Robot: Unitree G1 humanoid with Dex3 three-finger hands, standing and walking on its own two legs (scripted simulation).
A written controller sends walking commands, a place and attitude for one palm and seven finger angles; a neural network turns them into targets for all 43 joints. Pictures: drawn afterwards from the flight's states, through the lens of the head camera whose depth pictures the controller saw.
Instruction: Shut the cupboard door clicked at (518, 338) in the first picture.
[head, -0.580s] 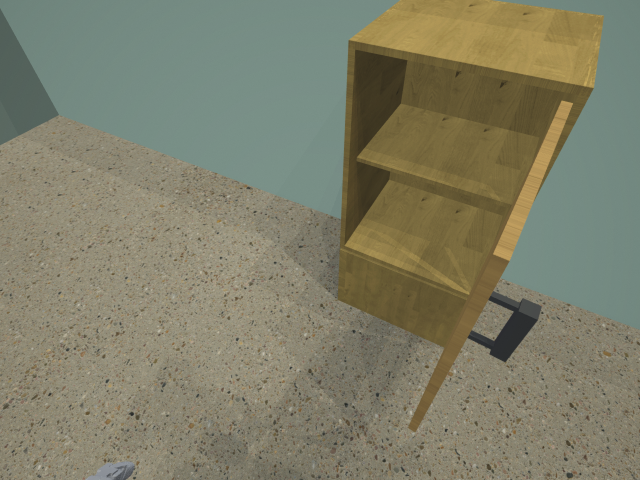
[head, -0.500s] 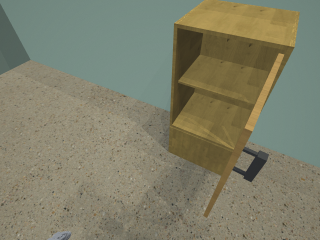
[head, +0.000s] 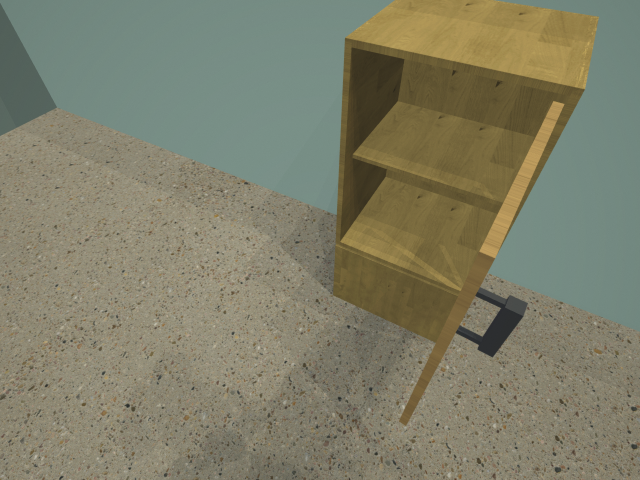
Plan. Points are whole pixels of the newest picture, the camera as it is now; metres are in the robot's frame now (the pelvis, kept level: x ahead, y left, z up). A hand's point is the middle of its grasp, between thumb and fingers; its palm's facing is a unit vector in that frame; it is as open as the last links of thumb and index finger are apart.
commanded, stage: stand and wait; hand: left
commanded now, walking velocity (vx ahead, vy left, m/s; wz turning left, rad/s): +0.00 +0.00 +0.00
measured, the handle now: (486, 320) +0.35 -0.22 -0.02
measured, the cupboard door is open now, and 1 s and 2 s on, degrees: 86 86 86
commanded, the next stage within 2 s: look at it before walking up in 0.24 s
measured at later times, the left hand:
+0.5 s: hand out of the picture +0.08 +0.24 -0.15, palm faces -0.04 -0.94 -0.34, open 7.4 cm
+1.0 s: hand out of the picture +0.08 +0.24 -0.15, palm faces -0.03 -0.94 -0.33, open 7.4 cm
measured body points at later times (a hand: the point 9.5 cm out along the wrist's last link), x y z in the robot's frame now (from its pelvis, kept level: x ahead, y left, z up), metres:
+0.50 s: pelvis +0.00 +0.00 +0.00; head +0.00 -0.01 +0.45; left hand +0.08 +0.29 -0.13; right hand +0.07 -0.29 -0.14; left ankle +0.00 +0.13 -0.74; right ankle +0.00 -0.11 -0.74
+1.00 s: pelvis +0.01 +0.00 +0.00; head +0.01 -0.01 +0.45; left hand +0.08 +0.29 -0.13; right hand +0.08 -0.29 -0.13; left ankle +0.00 +0.13 -0.74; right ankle +0.00 -0.11 -0.74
